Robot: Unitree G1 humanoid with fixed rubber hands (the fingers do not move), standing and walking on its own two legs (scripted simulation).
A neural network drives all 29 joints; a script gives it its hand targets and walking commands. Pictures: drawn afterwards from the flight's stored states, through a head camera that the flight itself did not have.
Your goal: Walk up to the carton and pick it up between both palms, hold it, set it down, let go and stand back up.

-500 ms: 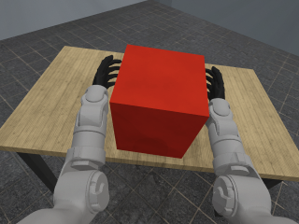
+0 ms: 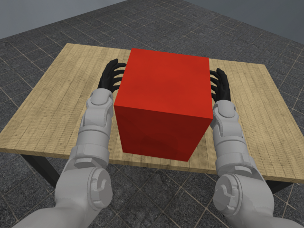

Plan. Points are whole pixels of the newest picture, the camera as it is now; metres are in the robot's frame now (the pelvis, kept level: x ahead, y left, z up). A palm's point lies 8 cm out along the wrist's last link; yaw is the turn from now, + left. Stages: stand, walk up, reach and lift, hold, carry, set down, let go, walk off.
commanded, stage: set down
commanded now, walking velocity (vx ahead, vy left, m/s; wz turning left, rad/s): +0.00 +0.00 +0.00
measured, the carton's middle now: (161, 109) +0.42 -0.05 +0.07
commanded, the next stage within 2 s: none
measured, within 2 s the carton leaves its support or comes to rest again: rests again in 0.90 s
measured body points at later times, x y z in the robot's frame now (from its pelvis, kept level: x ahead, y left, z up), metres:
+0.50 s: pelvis +0.00 +0.00 +0.00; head +0.03 +0.02 +0.45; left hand +0.45 +0.09 +0.13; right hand +0.41 -0.21 +0.13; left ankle +0.00 +0.13 -0.75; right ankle -0.03 -0.09 -0.75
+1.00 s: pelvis +0.00 +0.00 +0.00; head +0.05 +0.00 +0.45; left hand +0.46 +0.09 +0.12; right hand +0.41 -0.21 +0.12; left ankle +0.00 +0.13 -0.75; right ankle -0.03 -0.09 -0.75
